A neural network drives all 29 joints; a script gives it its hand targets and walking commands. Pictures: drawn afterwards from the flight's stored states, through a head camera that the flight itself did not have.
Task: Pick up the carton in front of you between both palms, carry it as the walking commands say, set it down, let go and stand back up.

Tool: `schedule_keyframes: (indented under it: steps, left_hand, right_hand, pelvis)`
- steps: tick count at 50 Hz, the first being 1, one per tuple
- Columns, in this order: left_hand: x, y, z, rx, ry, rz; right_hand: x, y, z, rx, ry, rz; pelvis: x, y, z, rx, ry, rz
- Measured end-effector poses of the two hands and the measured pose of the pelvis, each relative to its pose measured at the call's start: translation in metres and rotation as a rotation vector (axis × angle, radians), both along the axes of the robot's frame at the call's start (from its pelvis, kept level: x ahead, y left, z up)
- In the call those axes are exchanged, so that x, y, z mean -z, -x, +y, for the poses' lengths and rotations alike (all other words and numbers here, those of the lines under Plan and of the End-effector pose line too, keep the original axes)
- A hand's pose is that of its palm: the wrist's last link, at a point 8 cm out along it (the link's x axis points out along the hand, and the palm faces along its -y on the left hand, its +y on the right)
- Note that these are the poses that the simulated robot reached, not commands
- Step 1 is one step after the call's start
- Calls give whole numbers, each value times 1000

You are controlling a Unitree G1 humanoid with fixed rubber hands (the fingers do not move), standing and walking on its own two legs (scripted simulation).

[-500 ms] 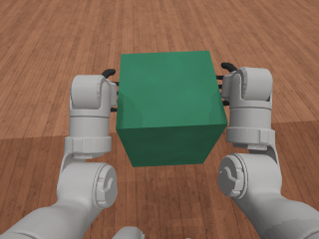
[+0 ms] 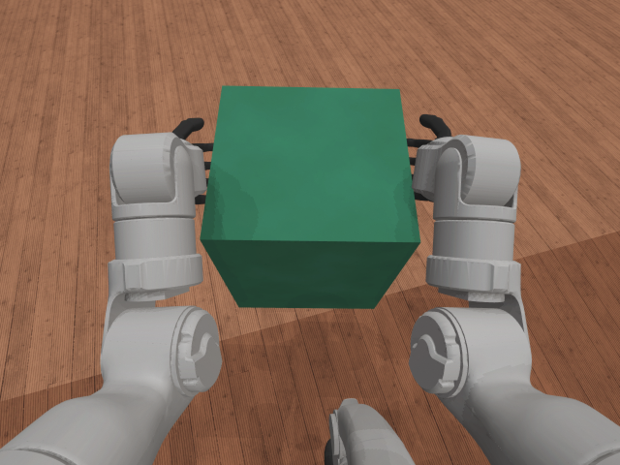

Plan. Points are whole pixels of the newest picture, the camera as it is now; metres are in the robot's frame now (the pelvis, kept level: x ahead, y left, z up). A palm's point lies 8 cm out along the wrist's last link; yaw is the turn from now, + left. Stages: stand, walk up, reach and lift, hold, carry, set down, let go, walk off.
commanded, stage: carry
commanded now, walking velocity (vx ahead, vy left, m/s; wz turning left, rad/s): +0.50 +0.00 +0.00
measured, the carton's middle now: (308, 212) +0.41 -0.04 +0.07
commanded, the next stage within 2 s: none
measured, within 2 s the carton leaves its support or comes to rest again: neither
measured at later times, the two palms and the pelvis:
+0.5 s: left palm out of the picture +0.71 +0.16 +0.22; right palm out of the picture +0.73 -0.13 +0.21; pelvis +0.33 -0.01 +0.02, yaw +1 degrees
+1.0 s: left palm out of the picture +1.01 +0.14 +0.25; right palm out of the picture +1.04 -0.15 +0.25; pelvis +0.64 -0.03 +0.07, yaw +1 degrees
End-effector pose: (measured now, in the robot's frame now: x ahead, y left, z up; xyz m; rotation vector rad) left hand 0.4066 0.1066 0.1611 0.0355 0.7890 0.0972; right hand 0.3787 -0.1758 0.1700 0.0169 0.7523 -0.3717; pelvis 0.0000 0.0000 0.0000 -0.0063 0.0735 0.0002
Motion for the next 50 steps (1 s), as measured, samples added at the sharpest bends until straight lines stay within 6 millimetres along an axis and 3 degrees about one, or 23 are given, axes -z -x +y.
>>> schedule_keyframes:
  steps: [6,12,17,22,26,31,35,42,45,50]
  left_hand:
    - [-24,-78,0,-55,-28,-80]
    - [-19,-121,25,-168,-63,21]
    - [-36,-171,43,-250,-64,18]
    - [-55,-248,51,-242,-60,-29]
    - [-53,-317,49,-162,-48,-27]
    - [-44,-388,26,-36,-44,58]
    - [-52,-439,10,5,-20,43]
    - [-84,-533,5,-45,-10,-75]
    - [-90,-565,11,-88,-49,-85]
    - [-84,-603,30,-176,-76,15]
  right_hand:
    - [-23,-100,-1,-80,0,-77]
    - [-19,-185,25,-219,-2,26]
    - [-26,-249,45,-277,-27,17]
    - [-42,-317,53,-261,-28,-32]
    - [-42,-363,48,-209,16,-27]
    - [-35,-396,25,-72,11,61]
    - [-51,-438,10,4,-1,45]
    - [-86,-547,4,-44,6,-72]
    - [-89,-597,10,-120,5,-79]
    - [-80,-664,30,-219,-7,18]
  pelvis:
    - [7,-89,-20,-13,28,-9]
    - [-14,-160,-33,-16,-1,-7]
    - [-27,-216,-32,-26,-18,-4]
    - [-27,-285,-19,-28,-23,6]
    - [-23,-345,-2,-15,-51,-12]
    - [-47,-399,10,-10,-17,-8]
    - [-61,-442,11,3,0,-2]
    - [-59,-538,-7,3,1,1]
    - [-55,-583,-18,-11,5,-20]
    - [-71,-644,-26,-18,-19,-9]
